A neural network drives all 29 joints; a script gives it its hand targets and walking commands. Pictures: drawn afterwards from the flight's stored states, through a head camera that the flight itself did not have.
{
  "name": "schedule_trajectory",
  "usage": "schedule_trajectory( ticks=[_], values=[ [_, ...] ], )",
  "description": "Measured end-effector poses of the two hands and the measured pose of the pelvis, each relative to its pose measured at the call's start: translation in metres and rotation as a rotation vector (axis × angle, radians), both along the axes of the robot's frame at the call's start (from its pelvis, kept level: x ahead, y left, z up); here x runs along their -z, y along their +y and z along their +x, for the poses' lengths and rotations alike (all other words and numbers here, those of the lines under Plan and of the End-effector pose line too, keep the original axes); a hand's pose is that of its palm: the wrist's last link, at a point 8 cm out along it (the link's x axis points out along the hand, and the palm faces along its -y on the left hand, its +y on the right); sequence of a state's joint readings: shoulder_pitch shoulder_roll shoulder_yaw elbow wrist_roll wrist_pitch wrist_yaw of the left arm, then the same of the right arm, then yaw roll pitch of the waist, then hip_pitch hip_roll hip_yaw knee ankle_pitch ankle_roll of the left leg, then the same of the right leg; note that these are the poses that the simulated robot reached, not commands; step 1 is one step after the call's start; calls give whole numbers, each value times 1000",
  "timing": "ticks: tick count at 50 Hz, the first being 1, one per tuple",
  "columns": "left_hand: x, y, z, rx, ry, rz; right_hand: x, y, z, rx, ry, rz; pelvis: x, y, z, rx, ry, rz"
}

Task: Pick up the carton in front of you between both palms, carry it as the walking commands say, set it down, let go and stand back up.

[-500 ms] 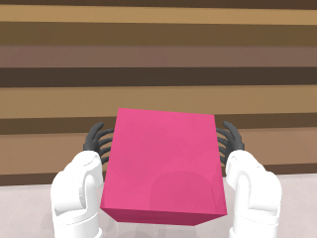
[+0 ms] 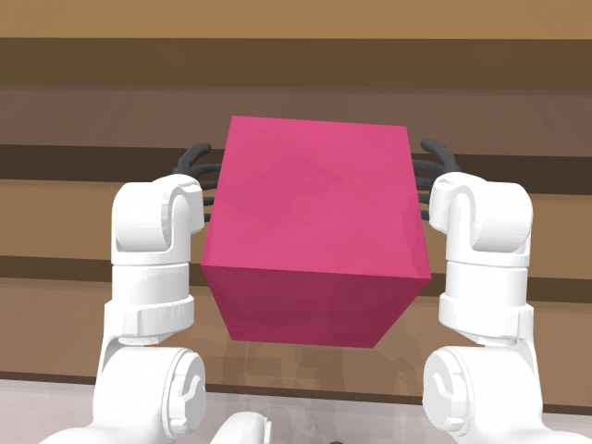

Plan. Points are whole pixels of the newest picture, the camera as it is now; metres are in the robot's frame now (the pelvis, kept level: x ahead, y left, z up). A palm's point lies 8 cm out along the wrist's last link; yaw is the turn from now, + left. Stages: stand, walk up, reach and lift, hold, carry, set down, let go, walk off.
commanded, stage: carry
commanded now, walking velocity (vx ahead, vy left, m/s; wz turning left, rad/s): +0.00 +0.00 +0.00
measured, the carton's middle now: (309, 244) +0.37 +0.02 +0.04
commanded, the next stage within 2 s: none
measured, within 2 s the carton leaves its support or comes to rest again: neither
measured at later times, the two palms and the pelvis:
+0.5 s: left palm (230, 17) +0.77 +0.17 +0.13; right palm (404, 26) +0.73 -0.12 +0.14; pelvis +0.36 +0.07 -0.01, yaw +0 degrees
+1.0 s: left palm out of the picture +1.26 +0.21 +0.44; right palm out of the picture +1.20 -0.08 +0.45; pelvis +0.86 +0.14 +0.37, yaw -1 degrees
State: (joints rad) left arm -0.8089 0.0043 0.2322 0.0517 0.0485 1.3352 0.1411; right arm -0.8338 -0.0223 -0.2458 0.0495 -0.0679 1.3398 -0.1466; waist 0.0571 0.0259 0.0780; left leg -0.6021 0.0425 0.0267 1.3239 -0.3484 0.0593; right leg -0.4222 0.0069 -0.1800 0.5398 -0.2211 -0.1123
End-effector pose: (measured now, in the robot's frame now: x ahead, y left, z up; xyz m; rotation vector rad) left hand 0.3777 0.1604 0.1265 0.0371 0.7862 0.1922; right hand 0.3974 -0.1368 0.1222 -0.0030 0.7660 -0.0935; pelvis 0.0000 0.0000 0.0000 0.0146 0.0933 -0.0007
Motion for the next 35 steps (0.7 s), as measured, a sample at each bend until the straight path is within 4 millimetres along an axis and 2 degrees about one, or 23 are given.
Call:
schedule_trajectory(
  ticks=[6,11,16,19,21,23,26,28,30,32,35],
  values=[
    [-7,-4,87,-21,-81,-43,-5,-5,79,48,-74,35,-6,2,65,8,34,8],
    [-13,1,152,-21,-151,-81,-15,0,138,86,-143,33,-3,11,136,29,56,-5],
    [-14,28,221,-26,-169,-78,-21,27,211,75,-161,27,0,31,216,55,94,-29],
    [-12,41,271,-2,-142,-89,-25,40,257,89,-138,2,-4,46,266,45,86,-53],
    [-13,39,313,44,-173,-86,-26,38,285,121,-167,-18,2,56,294,39,86,-91],
    [-11,27,353,90,-187,-106,-22,28,307,170,-172,-44,6,63,323,21,78,-101],
    [-4,10,405,124,-167,-141,-17,14,344,212,-148,-42,3,68,378,-18,26,-92],
    [-2,12,436,111,-125,-133,-17,15,380,216,-102,-15,-14,71,420,9,6,-99],
    [-7,27,466,65,-51,-109,-19,29,425,184,-18,10,-47,74,457,20,47,-115],
    [-12,56,493,-21,-14,-108,-27,57,478,101,31,-8,-74,75,488,38,109,-132],
    [-17,109,520,-202,11,-144,-42,119,555,-61,78,-101,-116,67,541,38,139,-69]
  ],
)
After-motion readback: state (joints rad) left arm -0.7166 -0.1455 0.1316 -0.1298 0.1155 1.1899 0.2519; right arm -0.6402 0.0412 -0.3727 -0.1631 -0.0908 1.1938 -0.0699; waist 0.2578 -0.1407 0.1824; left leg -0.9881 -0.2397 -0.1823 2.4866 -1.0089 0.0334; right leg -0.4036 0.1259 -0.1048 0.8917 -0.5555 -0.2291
